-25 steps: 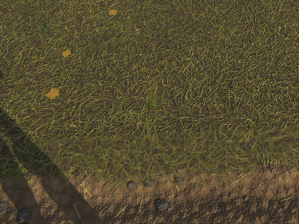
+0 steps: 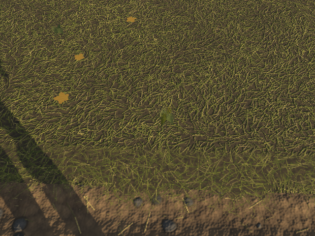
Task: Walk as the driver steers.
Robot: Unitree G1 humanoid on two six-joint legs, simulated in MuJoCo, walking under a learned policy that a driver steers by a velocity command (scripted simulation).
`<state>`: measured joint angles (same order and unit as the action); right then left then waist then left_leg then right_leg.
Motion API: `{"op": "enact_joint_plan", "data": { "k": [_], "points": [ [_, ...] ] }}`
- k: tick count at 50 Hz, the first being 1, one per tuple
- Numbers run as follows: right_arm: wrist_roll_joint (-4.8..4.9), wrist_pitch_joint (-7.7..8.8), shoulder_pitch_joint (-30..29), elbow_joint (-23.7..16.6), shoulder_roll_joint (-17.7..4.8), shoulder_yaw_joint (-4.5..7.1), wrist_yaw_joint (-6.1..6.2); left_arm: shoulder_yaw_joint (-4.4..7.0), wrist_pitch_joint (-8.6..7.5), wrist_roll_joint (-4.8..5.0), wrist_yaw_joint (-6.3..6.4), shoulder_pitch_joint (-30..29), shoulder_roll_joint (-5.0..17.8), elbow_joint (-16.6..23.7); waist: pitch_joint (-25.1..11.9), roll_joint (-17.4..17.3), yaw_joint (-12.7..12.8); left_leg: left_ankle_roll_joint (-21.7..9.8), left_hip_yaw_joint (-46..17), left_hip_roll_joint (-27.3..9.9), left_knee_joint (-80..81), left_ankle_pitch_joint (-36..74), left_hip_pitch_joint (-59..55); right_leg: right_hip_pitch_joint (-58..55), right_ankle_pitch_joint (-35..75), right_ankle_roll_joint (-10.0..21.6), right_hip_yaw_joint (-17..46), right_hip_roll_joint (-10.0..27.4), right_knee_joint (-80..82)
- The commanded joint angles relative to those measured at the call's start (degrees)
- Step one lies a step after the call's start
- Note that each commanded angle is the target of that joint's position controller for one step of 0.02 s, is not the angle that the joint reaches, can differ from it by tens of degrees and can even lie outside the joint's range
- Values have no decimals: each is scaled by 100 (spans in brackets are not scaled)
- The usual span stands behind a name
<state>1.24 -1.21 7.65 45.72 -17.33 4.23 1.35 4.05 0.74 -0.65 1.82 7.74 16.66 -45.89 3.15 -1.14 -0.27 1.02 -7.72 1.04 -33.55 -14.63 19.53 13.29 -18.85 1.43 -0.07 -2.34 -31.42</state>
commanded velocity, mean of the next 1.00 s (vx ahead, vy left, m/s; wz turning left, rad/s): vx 0.37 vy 0.00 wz -0.08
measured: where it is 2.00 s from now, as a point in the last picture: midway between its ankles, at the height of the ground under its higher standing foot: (149, 190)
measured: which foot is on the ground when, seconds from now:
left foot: down 0.00-0.00, up 0.02-0.32, down 0.34-0.86, up 0.88-1.00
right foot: down 0.00-0.34, up 0.36-0.82, down 0.84-1.00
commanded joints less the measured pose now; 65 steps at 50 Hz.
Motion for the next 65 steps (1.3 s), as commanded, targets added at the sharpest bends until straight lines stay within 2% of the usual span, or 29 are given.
{"op": "enact_joint_plan", "data": {
  "k": [1, 2, 3, 4, 6, 13, 15, 17, 18, 19, 20, 21, 24, 28, 35, 39, 41, 42, 43, 44, 45, 46, 47, 48, 52, 58, 61, 63, 65],
  "points": [
    [5, 18, -320, -589, -632, 150, 25, 289, -54, -60, 1, 337, 986, 277, -542, 1241, 149, -112, 263, 194, -1012, -502, 1095, -927, 2138, 1005, 1861, 1872, 1247],
    [-17, 1, -300, -594, -722, 197, 6, 244, -99, -105, 27, 313, 879, 384, -652, 1312, 224, -1, 344, 26, -2303, -1966, 1521, -1085, 2416, 1503, 2358, 2566, 1474],
    [14, -13, -290, -598, -843, 262, -29, 203, -153, -87, 49, 290, 813, 445, -588, 807, 183, 11, 145, -181, -3028, -1926, 1788, -1081, 1941, 1602, 2355, 2645, 1583],
    [55, -35, -266, -593, -772, 263, -73, 201, -205, -11, 67, 166, 801, 469, -436, 547, 80, 4, 89, -413, -3094, -1504, 1984, -1111, 952, 1387, 2024, 2444, 1684],
    [64, -28, -576, -665, -568, 183, -149, 217, -273, 93, 89, 242, 858, 412, -74, 683, 282, 63, 286, -540, -2637, -873, 2295, -1252, -202, 1057, 1524, 2069, 2023],
    [25, 134, -899, -944, -310, -12, -381, 357, -391, 178, -101, 796, 1218, 201, -107, 840, 514, -66, 1119, -362, -550, -628, 680, -859, 219, 866, 228, 1805, 2071],
    [32, 162, -393, -735, -321, -3, -366, 325, -396, 271, -220, 761, 1199, 93, -98, 788, 150, -258, 1320, -121, 292, -141, -399, -311, 286, 839, 140, 1814, 1810],
    [42, 159, 860, -296, -768, 217, -263, 155, -456, 241, -290, 687, 849, 9, -531, 482, -543, -527, 1176, -16, 682, 173, -2429, 668, 1257, 523, -296, 1461, 480],
    [-40, 165, 1779, -155, -1290, 345, -158, -38, -500, 51, -328, 471, 366, 208, -1159, -716, -878, -927, -590, -1424, 992, 303, -3686, 1796, -88, 43, -772, 945, -1685],
    [-107, 250, 1756, -241, -1717, 387, -164, -24, -596, 163, -282, 465, 341, 461, -1354, -1428, -752, -1877, -2862, -2609, 1838, -620, -3720, 3150, -1657, -175, -258, 294, -3166],
    [-102, 367, 1504, -264, -1270, 276, -192, 112, -625, 330, -257, 315, 848, 416, -949, -665, -810, -1885, -2573, -2542, 2029, -1082, -3157, 3376, -1434, -128, 445, 577, -3833],
    [-92, 440, 1153, -275, -937, 167, -195, 144, -610, 398, -283, 320, 914, 427, -479, -819, -575, -1589, -1783, -2245, 2125, -1378, -2707, 3474, -861, 3, 487, 783, -3785],
    [-149, 588, 402, -322, -444, 28, -207, 168, -489, 265, -247, 566, 748, 212, 120, -705, -110, -1039, -274, -1583, 2547, -36, -1698, 2938, 497, -30, 557, 1039, -3333],
    [-258, 732, 566, -192, -420, 59, -151, 106, -400, 256, -239, 640, 406, 204, 76, -291, -19, -1016, 792, -1422, 2656, 1590, -1629, 2969, 1460, -190, 687, 854, -2820],
    [-115, 661, 1080, 78, -684, 121, -29, -111, -434, 192, -483, -580, 65, 827, 485, -62, -401, -897, 1676, -1555, 2757, 2450, -2078, 2799, 2284, 13, -51, 708, -667],
    [-73, 458, 1150, 85, -941, 185, 42, -29, -412, 224, -627, -610, 274, 1127, 52, -333, -143, -759, 1963, -1693, 1678, 5426, -2842, 2278, 1418, 393, -580, 247, -437],
    [-81, 348, 1089, 29, -1111, 222, 97, 157, -350, 247, -606, 237, 632, 1025, -567, -549, 388, -676, 1993, -1669, 265, 6741, -2811, 1102, 886, 675, -749, -131, -493],
    [-47, 339, 962, -18, -1123, 210, 111, 329, -327, 243, -527, 1096, 937, 843, -997, -414, 891, -535, 2065, -1485, -961, 6303, -2164, -297, 1160, 906, -630, -286, -57],
    [-147, 422, 1107, -124, -847, 104, 99, 463, -235, 228, -384, 1789, 1343, 704, -1495, 321, 1069, -331, 1997, -1119, -2743, 3500, -662, -2057, 1039, 1228, 725, 524, 68],
    [-177, 620, 1497, -421, -130, -118, -11, 493, -280, 232, -353, 1428, 1688, 888, -2052, 1570, 376, 23, 1237, 286, -4923, -1642, 1754, -3663, 146, 2457, 4251, 2007, 834],
    [-9, 879, 923, -529, -675, -22, -135, 357, -347, 176, -371, 1534, 1244, 925, -2384, 825, 790, -127, 0, 69, -5247, -1625, 2293, -3668, -185, 2393, 4723, 2126, 1452],
    [173, 978, 497, -726, -780, -3, -187, 286, -412, 141, -369, 1340, 996, 905, -1550, 507, 710, -261, 17, -215, -4895, -1174, 2510, -2974, 26, 2078, 3819, 1935, 1537],
    [100, 1015, 433, -746, -684, -30, -165, 240, -465, 163, -393, 978, 862, 923, -862, -98, 358, -285, 100, -466, -4249, -837, 2362, -1982, 662, 1859, 3124, 1645, 1602],
    [-49, 983, 475, -680, -711, 9, -126, 189, -496, 149, -381, 633, 677, 993, -654, -154, 145, -240, 126, -664, -3701, -634, 2039, -1359, 1201, 1715, 2637, 1408, 1646],
    [-228, 720, 680, -717, -576, 3, -108, 187, -522, 123, -269, 413, 757, 1080, -359, 167, -157, 183, 356, -785, -2814, -189, 1430, 19, 2299, 1730, 1881, 1077, 1983],
    [-163, 736, -642, -1088, -294, -144, -142, 252, -400, 188, -123, 911, 978, 906, -273, 494, 403, 427, 579, -275, -252, 1909, 804, 520, 1422, 1185, 1404, 566, 1718],
    [-105, 805, -763, -1143, -504, -71, -220, 229, -346, 214, -109, 1143, 890, 787, -337, 664, 444, 297, 408, -211, 296, 1864, 761, -80, 1330, 1058, 1794, 800, 1210],
    [-170, 864, -582, -1118, -632, 9, -260, 214, -287, 168, -75, 1184, 819, 738, -440, 811, 331, 80, 437, -147, 491, 1567, 605, -526, 2023, 870, 2015, 928, 635],
    [-296, 945, 70, -984, -726, 86, -241, 141, -267, 134, -59, 1027, 577, 804, -821, 799, -65, -252, 564, -236, 908, 2309, -471, -519, 2807, 500, 1819, 545, -336]
  ]
}}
